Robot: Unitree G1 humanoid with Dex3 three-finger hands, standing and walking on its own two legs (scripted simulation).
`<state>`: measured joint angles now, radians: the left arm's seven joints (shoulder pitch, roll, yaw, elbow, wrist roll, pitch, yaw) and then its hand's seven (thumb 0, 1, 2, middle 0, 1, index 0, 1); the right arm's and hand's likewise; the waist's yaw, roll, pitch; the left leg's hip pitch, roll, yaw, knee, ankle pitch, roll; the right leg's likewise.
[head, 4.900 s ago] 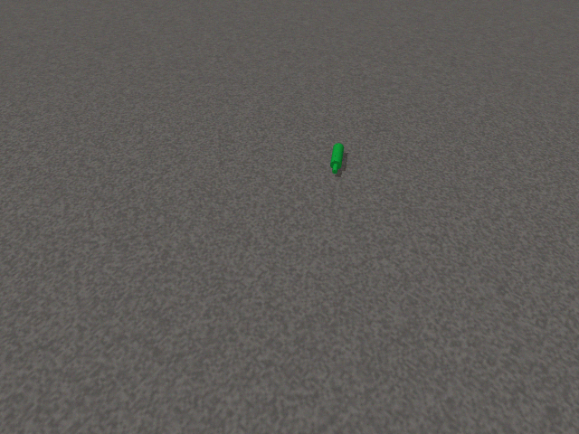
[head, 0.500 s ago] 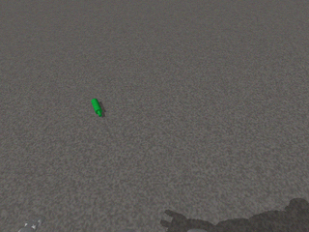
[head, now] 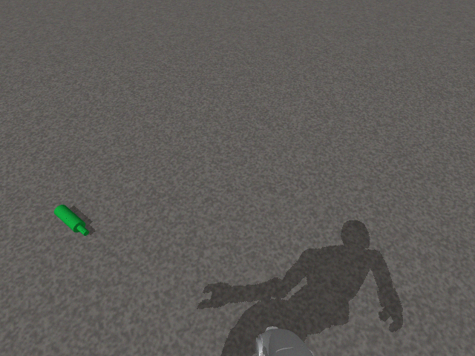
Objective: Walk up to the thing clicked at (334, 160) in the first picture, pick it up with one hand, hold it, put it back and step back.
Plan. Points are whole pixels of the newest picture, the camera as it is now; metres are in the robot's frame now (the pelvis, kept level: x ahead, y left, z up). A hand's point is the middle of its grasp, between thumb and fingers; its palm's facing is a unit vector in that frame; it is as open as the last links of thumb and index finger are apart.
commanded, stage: walk up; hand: left
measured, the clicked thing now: (73, 221) +0.86 +0.66 -0.73
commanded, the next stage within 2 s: none
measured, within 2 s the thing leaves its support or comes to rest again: neither
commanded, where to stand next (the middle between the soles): +0.39 +0.75 m, yaw -45 degrees
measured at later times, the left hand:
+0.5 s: hand out of the picture +0.27 +0.53 -0.16, palm faces -0.24 -0.73 -0.64, open 7.4 cm
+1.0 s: hand out of the picture +0.42 +0.64 -0.13, palm faces -0.34 -0.70 -0.63, open 7.4 cm
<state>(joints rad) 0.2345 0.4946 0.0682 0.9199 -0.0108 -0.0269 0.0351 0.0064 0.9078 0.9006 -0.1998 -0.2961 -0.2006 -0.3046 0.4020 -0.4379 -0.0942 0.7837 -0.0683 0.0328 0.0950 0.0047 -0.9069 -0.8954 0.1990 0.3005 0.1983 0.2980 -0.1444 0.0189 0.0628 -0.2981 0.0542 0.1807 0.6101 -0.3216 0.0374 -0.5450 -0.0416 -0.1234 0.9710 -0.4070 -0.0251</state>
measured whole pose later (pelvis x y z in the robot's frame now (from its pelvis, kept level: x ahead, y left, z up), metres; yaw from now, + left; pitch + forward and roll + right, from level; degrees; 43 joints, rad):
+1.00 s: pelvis +0.23 +0.38 -0.04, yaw -23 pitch -1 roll -1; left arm 0.34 0.43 0.05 0.74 0.04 -0.06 0.12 0.00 0.90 0.90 -0.21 -0.30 -0.21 -0.31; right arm 0.21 -0.47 -0.12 0.66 -0.07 0.12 0.09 0.01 -0.91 -0.90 0.20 0.30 0.20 0.30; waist -0.02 0.14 0.13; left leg -0.64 0.09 -0.09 1.34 -0.45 0.00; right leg -0.52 -0.07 -0.03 0.86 -0.33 -0.02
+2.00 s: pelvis +0.35 +0.88 -0.01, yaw -41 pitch -2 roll -1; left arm 0.28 0.48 0.09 0.95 0.02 -0.01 0.05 0.01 0.91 0.90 -0.20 -0.30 -0.20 -0.30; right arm 0.32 -0.36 -0.06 0.86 -0.03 0.02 0.03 0.00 -0.91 -0.89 0.20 0.30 0.20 0.30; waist -0.04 0.01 0.09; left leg -0.34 0.02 0.13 0.76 -0.41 0.05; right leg -0.58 0.09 0.09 1.23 -0.34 -0.01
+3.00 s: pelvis +0.39 +0.81 +0.01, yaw -50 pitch -1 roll +1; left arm 0.07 0.34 0.04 1.01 0.02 0.05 -0.01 0.00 0.91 0.90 -0.20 -0.30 -0.20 -0.30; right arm 0.15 -0.36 -0.04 1.03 -0.01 -0.05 -0.04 0.00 -0.91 -0.90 0.20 0.30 0.20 0.30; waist 0.02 -0.05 0.08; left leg -0.20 0.03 0.02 0.50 -0.28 -0.04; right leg -0.24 0.00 -0.04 0.57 -0.31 -0.04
